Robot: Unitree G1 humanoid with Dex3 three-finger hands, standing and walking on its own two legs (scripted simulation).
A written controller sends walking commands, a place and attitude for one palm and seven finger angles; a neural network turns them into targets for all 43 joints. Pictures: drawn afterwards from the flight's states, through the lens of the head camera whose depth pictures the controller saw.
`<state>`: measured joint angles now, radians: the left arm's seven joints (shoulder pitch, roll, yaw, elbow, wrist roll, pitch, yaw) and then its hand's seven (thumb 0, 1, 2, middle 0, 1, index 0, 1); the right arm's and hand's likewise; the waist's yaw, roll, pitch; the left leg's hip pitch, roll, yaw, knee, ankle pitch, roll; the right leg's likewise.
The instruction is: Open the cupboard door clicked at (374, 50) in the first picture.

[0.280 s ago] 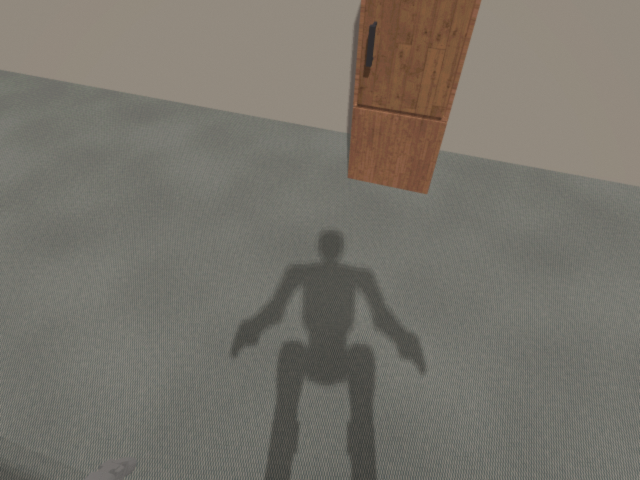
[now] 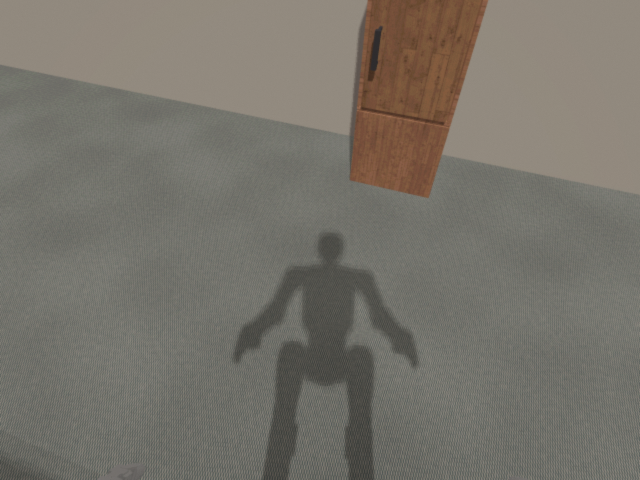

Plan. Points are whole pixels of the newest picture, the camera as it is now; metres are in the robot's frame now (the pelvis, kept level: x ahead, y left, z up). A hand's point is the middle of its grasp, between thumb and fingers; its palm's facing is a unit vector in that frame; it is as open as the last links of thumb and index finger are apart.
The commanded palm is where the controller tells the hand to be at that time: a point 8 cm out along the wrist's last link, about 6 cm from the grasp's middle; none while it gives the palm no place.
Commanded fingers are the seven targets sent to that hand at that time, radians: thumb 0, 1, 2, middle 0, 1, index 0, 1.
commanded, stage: stand and wait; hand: left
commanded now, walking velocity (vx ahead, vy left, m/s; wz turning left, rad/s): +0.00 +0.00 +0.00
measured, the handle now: (377, 48) +1.56 -0.13 -0.09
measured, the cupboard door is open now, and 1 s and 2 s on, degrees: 0 0 0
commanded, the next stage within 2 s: look at it before walking up in 0.64 s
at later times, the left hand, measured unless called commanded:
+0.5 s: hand out of the picture +0.06 +0.26 -0.15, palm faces -0.02 -0.94 -0.33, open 7.4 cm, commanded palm none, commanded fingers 0.00 0.90 0.90 -0.20 -0.30 -0.20 -0.30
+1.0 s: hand out of the picture +0.06 +0.26 -0.15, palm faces -0.04 -0.95 -0.32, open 7.4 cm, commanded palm none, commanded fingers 0.00 0.90 0.90 -0.20 -0.30 -0.20 -0.30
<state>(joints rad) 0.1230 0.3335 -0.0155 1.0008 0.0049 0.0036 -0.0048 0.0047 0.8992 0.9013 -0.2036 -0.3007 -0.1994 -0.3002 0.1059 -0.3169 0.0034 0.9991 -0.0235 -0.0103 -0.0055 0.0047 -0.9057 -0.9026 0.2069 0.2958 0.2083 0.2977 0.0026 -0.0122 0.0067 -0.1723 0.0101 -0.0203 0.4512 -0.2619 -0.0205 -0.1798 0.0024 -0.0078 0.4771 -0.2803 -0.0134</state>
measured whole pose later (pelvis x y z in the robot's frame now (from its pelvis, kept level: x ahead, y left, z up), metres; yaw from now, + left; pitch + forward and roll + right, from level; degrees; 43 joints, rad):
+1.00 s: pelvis -0.02 +0.01 +0.01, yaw +0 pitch -1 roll +0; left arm 0.14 0.35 -0.01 1.09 0.01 0.00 -0.01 0.00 0.90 0.90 -0.20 -0.30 -0.20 -0.30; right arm 0.13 -0.33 0.00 1.11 -0.01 -0.01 0.00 0.00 -0.91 -0.90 0.21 0.30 0.21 0.30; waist 0.00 -0.01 0.03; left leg -0.15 0.00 -0.01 0.37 -0.20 -0.01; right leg -0.15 -0.01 0.00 0.38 -0.21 0.00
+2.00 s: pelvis +0.12 +0.05 -0.01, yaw -4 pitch +0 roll -2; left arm 0.40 0.18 0.03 1.17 0.02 0.01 -0.01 0.01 0.90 0.90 -0.20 -0.30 -0.20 -0.30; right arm 0.41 -0.14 -0.01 1.12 -0.03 -0.10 -0.03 0.00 -0.91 -0.90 0.20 0.30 0.21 0.30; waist -0.03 -0.03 0.01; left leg -0.04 0.03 0.15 0.49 -0.44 0.04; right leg -0.40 0.00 -0.03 1.16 -0.43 -0.03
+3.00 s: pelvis +0.58 +0.04 +0.00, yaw -15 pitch -2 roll +0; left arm 0.34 0.17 0.07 1.10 0.03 -0.01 -0.01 0.01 0.91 0.90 -0.20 -0.30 -0.19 -0.30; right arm 0.21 -0.14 -0.06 1.02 -0.02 -0.10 -0.03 -0.04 -0.97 -0.90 0.21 0.30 0.21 0.30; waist 0.02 -0.05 0.04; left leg -0.19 0.07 0.26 0.48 -0.26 0.03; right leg -0.52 -0.09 -0.05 1.22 -0.31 -0.01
